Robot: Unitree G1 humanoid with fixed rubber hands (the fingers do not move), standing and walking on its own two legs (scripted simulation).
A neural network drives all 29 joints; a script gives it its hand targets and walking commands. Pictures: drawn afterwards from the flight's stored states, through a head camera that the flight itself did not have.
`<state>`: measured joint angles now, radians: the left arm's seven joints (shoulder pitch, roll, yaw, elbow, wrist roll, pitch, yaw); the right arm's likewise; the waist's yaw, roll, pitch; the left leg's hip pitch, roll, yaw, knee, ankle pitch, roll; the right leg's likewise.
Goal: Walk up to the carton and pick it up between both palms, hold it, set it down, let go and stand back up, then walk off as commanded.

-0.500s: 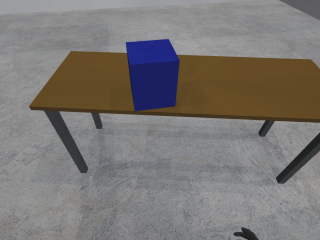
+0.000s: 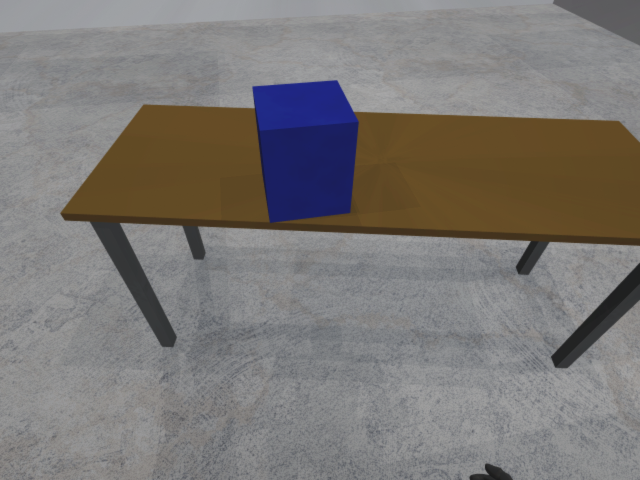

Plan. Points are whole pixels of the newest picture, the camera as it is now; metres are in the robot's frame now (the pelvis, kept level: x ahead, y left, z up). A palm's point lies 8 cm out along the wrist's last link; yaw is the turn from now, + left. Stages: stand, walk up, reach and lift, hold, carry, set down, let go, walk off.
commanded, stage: stand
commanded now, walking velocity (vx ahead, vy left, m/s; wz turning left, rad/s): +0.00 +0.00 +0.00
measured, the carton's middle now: (303, 152) +0.76 +0.02 +0.01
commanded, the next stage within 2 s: walk up in 0.76 s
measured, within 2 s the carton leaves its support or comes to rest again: neither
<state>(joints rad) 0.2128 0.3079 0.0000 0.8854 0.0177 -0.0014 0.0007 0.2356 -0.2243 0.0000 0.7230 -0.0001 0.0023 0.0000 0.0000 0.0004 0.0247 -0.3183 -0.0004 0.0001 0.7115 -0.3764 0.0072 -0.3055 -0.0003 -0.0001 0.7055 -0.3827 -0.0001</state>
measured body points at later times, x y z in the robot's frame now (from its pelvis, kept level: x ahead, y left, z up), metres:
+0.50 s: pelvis -0.02 -0.01 +0.00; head -0.02 -0.01 +0.45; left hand +0.06 +0.28 -0.13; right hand +0.09 -0.25 -0.12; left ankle +0.00 +0.12 -0.72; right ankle +0.00 -0.12 -0.72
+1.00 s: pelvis -0.03 -0.02 +0.00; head -0.03 -0.03 +0.45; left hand +0.04 +0.27 -0.12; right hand +0.06 -0.26 -0.13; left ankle +0.00 +0.12 -0.72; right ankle +0.00 -0.12 -0.72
